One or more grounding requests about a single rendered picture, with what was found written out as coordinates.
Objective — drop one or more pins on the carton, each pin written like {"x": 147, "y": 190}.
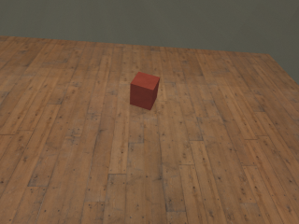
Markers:
{"x": 143, "y": 90}

